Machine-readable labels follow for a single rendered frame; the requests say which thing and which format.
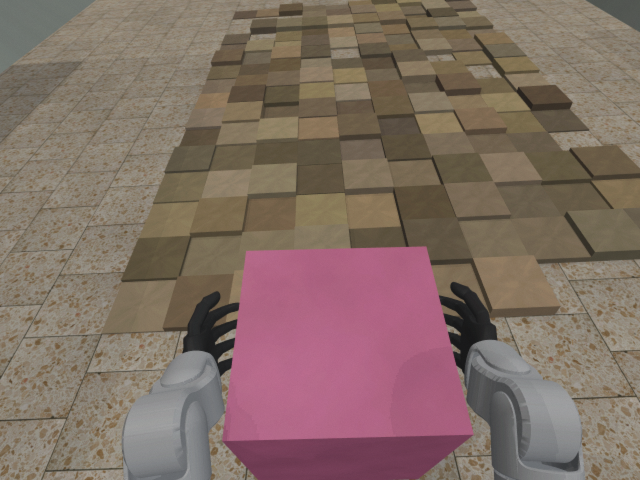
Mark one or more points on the carton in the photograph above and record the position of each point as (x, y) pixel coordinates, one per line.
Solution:
(342, 367)

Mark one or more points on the right robot hand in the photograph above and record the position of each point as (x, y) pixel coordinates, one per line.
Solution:
(475, 325)

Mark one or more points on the right robot forearm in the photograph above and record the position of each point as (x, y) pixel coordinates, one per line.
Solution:
(535, 426)

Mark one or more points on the left robot hand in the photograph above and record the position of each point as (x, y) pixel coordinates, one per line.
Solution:
(202, 337)

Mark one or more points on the left robot forearm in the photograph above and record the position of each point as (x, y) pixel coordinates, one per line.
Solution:
(165, 433)

